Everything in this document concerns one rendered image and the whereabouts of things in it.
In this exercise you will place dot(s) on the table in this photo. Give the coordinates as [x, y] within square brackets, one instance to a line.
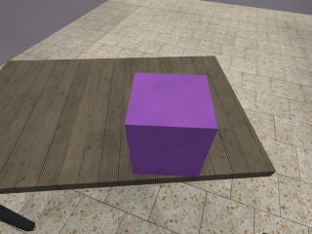
[62, 126]

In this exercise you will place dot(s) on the carton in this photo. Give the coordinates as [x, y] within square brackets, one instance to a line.
[170, 124]

